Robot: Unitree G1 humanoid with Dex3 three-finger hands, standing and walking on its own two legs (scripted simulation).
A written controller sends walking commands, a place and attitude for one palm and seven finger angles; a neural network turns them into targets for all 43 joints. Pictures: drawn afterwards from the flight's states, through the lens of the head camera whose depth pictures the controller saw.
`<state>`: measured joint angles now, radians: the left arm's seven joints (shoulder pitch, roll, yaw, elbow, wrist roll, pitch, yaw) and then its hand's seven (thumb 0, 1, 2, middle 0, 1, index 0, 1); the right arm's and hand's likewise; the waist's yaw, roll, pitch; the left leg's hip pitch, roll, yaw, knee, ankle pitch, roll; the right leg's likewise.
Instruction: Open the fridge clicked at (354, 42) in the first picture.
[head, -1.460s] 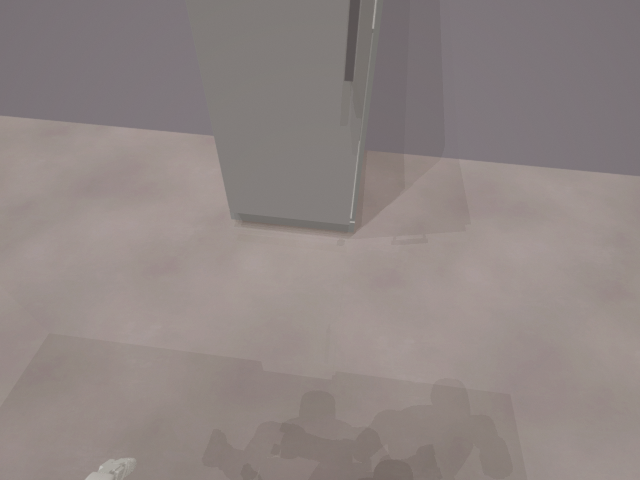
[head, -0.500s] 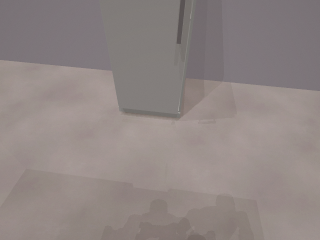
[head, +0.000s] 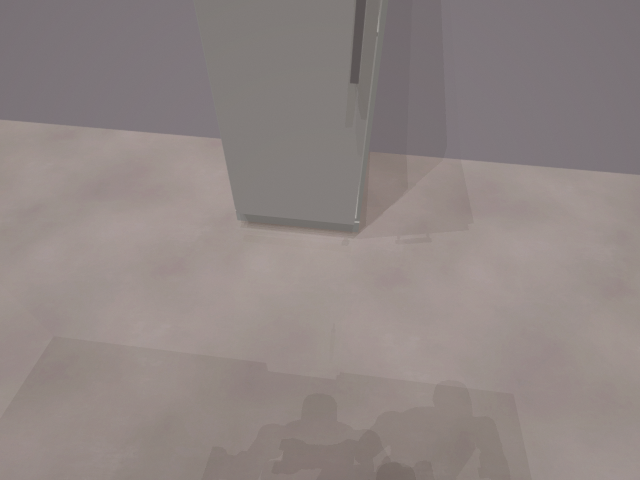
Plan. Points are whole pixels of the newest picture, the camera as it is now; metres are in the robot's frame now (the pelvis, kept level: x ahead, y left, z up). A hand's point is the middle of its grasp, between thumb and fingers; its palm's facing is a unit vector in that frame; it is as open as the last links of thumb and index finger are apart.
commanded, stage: walk to a spot facing it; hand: right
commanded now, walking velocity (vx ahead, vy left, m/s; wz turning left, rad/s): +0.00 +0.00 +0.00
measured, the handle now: (361, 2) +1.17 -0.04 +0.15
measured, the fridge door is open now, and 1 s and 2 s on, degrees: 0 0 0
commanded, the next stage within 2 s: none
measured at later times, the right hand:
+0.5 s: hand out of the picture +0.10 -0.17 -0.19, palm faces -0.11 +0.97 -0.21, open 7.4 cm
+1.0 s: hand (439, 361) +0.37 -0.20 -0.19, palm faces -0.32 +0.93 -0.17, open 7.4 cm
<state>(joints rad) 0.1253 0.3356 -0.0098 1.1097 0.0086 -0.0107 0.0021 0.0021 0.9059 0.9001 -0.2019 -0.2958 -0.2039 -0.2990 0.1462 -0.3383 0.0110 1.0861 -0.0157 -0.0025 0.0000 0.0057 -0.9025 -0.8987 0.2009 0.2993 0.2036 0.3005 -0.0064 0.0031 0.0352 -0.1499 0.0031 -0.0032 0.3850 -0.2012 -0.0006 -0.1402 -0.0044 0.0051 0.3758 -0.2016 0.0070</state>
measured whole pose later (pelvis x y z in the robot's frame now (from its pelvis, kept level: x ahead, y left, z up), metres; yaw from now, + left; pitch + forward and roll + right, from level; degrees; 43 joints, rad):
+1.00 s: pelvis +0.28 -0.02 -0.01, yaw +24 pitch -1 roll +2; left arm 0.19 0.13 0.03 0.96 0.02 -0.09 0.02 -0.01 0.91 0.90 -0.20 -0.30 -0.20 -0.30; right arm 0.30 -0.24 -0.10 1.03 -0.04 0.01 0.02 0.01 -0.91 -0.90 0.20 0.30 0.20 0.30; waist -0.04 0.05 0.04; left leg -0.47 0.04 0.03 1.26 -0.32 0.02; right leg -0.27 -0.09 -0.23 0.56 -0.26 -0.05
